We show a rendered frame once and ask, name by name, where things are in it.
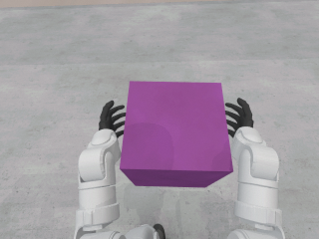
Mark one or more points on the right robot upper arm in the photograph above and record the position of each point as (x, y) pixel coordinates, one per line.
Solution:
(248, 234)

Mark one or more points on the robot left hand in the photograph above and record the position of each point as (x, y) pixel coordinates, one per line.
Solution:
(107, 121)

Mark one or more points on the robot right forearm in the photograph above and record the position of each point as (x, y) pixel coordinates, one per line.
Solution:
(258, 177)

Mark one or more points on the robot right hand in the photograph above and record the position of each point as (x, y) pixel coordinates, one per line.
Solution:
(244, 117)

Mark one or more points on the carton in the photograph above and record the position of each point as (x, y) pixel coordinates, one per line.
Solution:
(175, 134)

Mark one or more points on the left robot shin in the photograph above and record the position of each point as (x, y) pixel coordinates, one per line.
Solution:
(147, 225)

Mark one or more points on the robot left forearm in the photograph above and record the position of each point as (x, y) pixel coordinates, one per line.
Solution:
(98, 206)

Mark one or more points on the robot left foot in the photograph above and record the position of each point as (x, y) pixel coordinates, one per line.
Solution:
(159, 229)

